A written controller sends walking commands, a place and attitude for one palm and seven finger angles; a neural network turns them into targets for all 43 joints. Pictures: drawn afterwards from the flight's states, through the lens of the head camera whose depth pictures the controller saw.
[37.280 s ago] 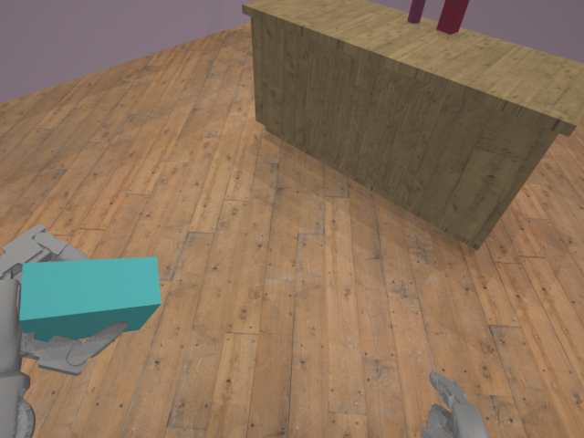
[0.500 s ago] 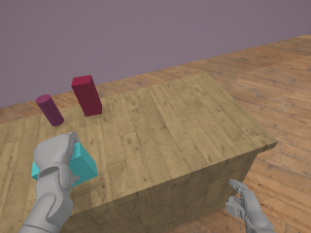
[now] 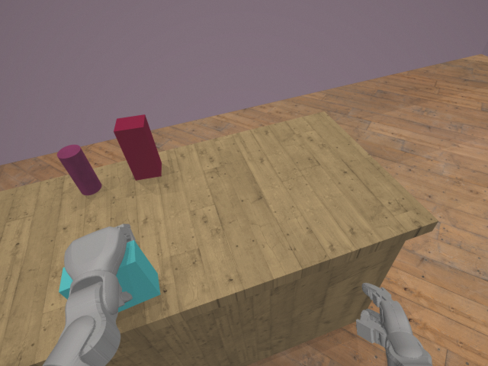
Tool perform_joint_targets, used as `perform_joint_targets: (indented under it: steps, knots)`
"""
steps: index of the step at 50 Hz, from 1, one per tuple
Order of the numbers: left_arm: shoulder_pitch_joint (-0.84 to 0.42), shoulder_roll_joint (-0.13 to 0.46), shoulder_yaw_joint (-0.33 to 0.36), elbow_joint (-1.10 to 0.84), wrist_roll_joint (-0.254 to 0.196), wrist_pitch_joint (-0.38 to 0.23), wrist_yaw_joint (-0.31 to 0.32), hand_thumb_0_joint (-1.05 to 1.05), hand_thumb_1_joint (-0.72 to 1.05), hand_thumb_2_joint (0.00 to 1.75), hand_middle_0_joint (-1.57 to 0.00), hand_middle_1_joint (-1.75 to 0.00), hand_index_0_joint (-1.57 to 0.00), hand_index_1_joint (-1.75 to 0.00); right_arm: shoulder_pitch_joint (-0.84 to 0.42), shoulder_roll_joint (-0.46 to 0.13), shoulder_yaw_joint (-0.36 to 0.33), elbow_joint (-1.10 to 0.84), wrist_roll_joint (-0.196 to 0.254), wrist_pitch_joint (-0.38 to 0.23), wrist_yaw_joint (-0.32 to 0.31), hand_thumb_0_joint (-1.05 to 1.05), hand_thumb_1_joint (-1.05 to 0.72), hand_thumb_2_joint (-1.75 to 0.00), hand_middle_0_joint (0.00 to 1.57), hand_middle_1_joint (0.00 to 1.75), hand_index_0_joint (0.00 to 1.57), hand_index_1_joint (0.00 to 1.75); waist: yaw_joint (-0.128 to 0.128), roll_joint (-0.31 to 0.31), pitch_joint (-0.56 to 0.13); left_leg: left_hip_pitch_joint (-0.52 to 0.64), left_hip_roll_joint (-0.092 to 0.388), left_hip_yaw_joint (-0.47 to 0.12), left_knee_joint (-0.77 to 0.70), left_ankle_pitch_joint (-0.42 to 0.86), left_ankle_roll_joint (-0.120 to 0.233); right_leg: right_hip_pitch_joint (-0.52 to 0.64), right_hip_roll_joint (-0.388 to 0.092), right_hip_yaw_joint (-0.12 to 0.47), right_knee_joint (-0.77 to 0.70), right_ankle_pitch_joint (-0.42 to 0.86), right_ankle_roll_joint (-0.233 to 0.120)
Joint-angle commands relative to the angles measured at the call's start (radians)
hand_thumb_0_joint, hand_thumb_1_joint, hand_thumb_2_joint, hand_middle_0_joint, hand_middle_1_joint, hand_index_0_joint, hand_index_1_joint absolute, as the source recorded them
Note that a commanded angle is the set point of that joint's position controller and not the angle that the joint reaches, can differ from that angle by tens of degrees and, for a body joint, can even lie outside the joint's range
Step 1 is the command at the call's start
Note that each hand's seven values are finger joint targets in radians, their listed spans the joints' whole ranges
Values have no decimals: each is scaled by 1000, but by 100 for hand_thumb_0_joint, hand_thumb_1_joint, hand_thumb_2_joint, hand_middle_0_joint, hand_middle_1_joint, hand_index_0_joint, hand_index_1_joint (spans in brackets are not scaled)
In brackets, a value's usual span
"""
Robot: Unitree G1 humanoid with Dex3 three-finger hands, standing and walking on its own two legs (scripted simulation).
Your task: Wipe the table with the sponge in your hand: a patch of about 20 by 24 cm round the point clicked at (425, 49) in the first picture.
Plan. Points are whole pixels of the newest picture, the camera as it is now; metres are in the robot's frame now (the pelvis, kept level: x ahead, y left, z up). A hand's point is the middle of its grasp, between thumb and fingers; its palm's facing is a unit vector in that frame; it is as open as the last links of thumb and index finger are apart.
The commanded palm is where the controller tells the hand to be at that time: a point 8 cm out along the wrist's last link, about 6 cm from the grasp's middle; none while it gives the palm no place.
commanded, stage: lower the sponge onto the table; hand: left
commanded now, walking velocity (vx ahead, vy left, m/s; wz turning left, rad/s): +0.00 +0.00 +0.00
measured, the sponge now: (118, 286) +0.22 +0.27 +0.00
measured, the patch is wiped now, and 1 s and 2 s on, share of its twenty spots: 0.00 0.10 0.35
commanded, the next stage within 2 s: wipe forward along the first lane in 0.18 s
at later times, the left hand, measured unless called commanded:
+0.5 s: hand (117, 271) +0.24 +0.28 +0.01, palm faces -0.09 -0.13 -0.99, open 9.4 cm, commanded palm +0.24 +0.27 +0.09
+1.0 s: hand (120, 244) +0.30 +0.30 +0.01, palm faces -0.08 -0.06 -0.99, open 9.4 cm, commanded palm +0.29 +0.30 +0.07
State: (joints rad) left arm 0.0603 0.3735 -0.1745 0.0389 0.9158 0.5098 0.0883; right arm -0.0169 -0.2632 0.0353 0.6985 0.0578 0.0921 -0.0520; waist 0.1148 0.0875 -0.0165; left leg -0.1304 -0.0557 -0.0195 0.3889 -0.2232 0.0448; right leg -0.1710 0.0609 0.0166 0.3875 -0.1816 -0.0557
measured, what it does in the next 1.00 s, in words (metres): stands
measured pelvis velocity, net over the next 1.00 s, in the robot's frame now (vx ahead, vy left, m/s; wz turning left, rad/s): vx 0.00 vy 0.00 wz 0.00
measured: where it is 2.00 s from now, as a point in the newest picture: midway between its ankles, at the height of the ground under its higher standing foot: outside the picture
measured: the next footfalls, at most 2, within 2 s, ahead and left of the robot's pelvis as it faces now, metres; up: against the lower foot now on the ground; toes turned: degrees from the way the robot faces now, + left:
none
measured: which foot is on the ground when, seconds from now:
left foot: down 0.00-1.00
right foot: down 0.00-1.00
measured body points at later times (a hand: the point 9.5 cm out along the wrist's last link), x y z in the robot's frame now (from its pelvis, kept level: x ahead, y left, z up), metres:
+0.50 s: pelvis +0.00 +0.00 +0.00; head -0.01 -0.03 +0.45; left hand +0.24 +0.28 +0.07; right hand +0.24 -0.22 -0.09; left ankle -0.01 +0.09 -0.74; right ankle +0.02 -0.09 -0.74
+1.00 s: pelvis +0.00 +0.00 +0.00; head +0.02 -0.02 +0.44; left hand +0.30 +0.30 +0.07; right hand +0.19 -0.24 -0.12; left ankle -0.01 +0.09 -0.74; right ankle +0.02 -0.09 -0.74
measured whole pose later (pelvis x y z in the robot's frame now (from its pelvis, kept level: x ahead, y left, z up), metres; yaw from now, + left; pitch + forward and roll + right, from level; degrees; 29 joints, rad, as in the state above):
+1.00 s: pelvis +0.00 +0.00 +0.00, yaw +0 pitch +3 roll +0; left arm -0.21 0.40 -0.10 0.48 0.96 0.35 0.21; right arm 0.08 -0.26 0.01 0.74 0.08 0.09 -0.08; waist 0.07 0.05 -0.05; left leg -0.27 -0.05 -0.02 0.46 -0.25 0.04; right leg -0.31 0.07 0.02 0.45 -0.20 -0.06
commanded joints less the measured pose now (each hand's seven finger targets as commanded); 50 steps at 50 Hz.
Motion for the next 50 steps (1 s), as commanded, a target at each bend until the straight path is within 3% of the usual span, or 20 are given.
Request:
perform_joint_targets:
  steps: [1, 3, 6, 7, 10, 14, 16, 17, 19, 21, 26, 27, 29, 31, 33, 36, 38, 42, 45, 50]
  knots:
    - [-331, 201, 109, -231, 69, -77, 47, 0, 10, 130, -120, -160, -120, -160, -205, -99, -36, -172, -11, -65, -17, 0, -90, -90, 20, 30, 20, 30, -11, -59, -210, 9, 17, -97, -49, 159, -1, 76, -20, 135, -45, 79, -41]
    - [-321, 174, 99, -220, 86, -108, 75, 0, 10, 130, -120, -160, -120, -160, -202, -85, -37, -173, -14, -73, -17, 0, -90, -90, 20, 30, 20, 30, 3, -32, -228, 11, 17, -96, -47, 178, -6, 88, -19, 121, -32, 94, -44]
    - [-304, 254, 191, -201, 105, -120, 127, 0, 10, 130, -120, -160, -120, -160, -197, -95, -41, -157, -18, -72, -13, 0, -90, -90, 20, 30, 20, 30, 27, -4, -246, 0, 15, -99, -51, 196, -18, 110, -13, 147, -27, 120, -56]
    - [-288, 188, 145, -200, 101, -111, 137, 0, 10, 130, -120, -160, -120, -160, -201, -83, -42, -169, -13, -71, -10, 0, -90, -90, 20, 30, 20, 30, 22, 6, -254, -5, 15, -82, -47, 213, -16, 124, -20, 126, -20, 149, -52]
    - [-212, 176, 150, -152, 77, -64, 158, 0, 10, 130, -120, -160, -120, -160, -222, -89, -45, -160, -3, -66, 3, 0, -90, -90, 20, 30, 20, 30, 27, -35, -227, -17, 15, -77, -48, 226, -25, 122, -23, 139, -24, 184, -50]
    - [-199, 111, 81, -121, 37, 15, 128, 0, 10, 130, -120, -160, -120, -160, -241, -96, -40, -168, 9, -53, 9, 0, -90, -90, 20, 30, 20, 30, 3, -87, -191, -28, 14, -70, -45, 195, -14, 103, -30, 131, -34, 176, -38]
    - [-243, 175, 121, -103, 32, 28, 109, 0, 10, 130, -120, -160, -120, -160, -238, -110, -35, -159, 10, -46, -1, 0, -90, -90, 20, 30, 20, 30, -7, -101, -187, -34, 8, -76, -39, 171, -6, 94, -28, 151, -38, 158, -38]
    - [-278, 153, 93, -99, 34, 26, 95, 0, 10, 130, -120, -160, -120, -160, -227, -105, -35, -167, 11, -43, -8, 0, -90, -90, 20, 30, 20, 30, -19, -99, -197, -41, 7, -70, -36, 159, 1, 100, -32, 133, -35, 150, -33]
    - [-351, 159, 79, -99, 52, 0, 80, 0, 10, 130, -120, -160, -120, -160, -223, -104, -33, -162, 7, -46, -19, 0, -90, -90, 20, 30, 20, 30, -27, -94, -203, -28, 4, -72, -27, 156, 4, 81, -32, 129, -36, 141, -33]
    - [-397, 223, 128, -110, 57, -48, 79, 0, 10, 130, -120, -160, -120, -160, -200, -108, -36, -156, 1, -54, -32, 0, -90, -90, 20, 30, 20, 30, -27, -49, -217, -14, 3, -75, -22, 143, 7, 73, -27, 145, -38, 121, -38]
    - [-463, 249, 165, -27, 81, -154, 108, 0, 10, 130, -120, -160, -120, -160, -148, -100, -45, -130, -4, -74, -48, 0, -90, -90, 20, 30, 20, 30, -24, -11, -238, -21, 2, -77, -15, 142, -2, 50, -22, 141, -30, 113, -46]
    - [-454, 213, 140, -5, 78, -160, 113, 0, 10, 130, -120, -160, -120, -160, -140, -95, -49, -133, -1, -76, -48, 0, -90, -90, 20, 30, 20, 30, -28, -9, -251, -27, 0, -67, -8, 152, 0, 61, -26, 122, -25, 131, -43]
    - [-436, 178, 119, 46, 71, -158, 122, 0, 10, 130, -120, -160, -120, -160, -138, -97, -52, -133, 4, -78, -42, 0, -90, -90, 20, 30, 20, 30, -28, -28, -236, -41, 5, -71, -11, 154, -10, 39, -28, 117, -22, 134, -41]
    - [-436, 239, 179, 108, 64, -143, 131, 0, 10, 130, -120, -160, -120, -160, -128, -113, -55, -119, 9, -71, -38, 0, -90, -90, 20, 30, 20, 30, -23, -50, -230, -63, 4, -71, -12, 155, -14, 41, -26, 132, -21, 140, -45]
    - [-440, 186, 131, 107, 58, -130, 130, 0, 10, 130, -120, -160, -120, -160, -130, -108, -54, -137, 11, -67, -33, 0, -90, -90, 20, 30, 20, 30, -27, -71, -262, -68, 5, -63, -3, 178, -11, 63, -34, 116, -7, 199, -38]
    - [-437, 255, 192, 157, 58, -111, 136, 0, 10, 130, -120, -160, -120, -160, -125, -124, -56, -130, 11, -55, -31, 0, -90, -90, 20, 30, 20, 30, -18, -70, -256, -91, 0, -64, -1, 178, -12, 70, -33, 130, 0, 211, -40]
    - [-501, 236, 163, 167, 64, -116, 136, 0, 10, 130, -120, -160, -120, -160, -112, -119, -57, -135, 16, -53, -33, 0, -90, -90, 20, 30, 20, 30, -34, -89, -271, -97, 2, -63, 5, 173, -7, 64, -36, 114, 6, 210, -35]
    - [-531, 256, 184, 152, 71, -152, 154, 0, 10, 130, -120, -160, -120, -160, -82, -117, -68, -137, 11, -60, -37, 0, -90, -90, 20, 30, 20, 30, -33, -55, -340, -80, 4, -60, 24, 208, -2, 85, -37, 108, 26, 258, -36]
    - [-533, 257, 186, 249, 74, -156, 160, 0, 10, 130, -120, -160, -120, -160, -63, -123, -69, -113, 16, -55, -37, 0, -90, -90, 20, 30, 20, 30, -47, -91, -288, -116, 4, -60, 27, 174, -4, 45, -34, 113, 20, 234, -33]
    - [-610, 246, 157, 322, 68, -161, 156, 0, 10, 130, -120, -160, -120, -160, -41, -128, -70, -110, 25, -53, -38, 0, -90, -90, 20, 30, 20, 30, -62, -72, -282, -124, 7, -60, 30, 147, -4, 6, -36, 97, 17, 181, -32]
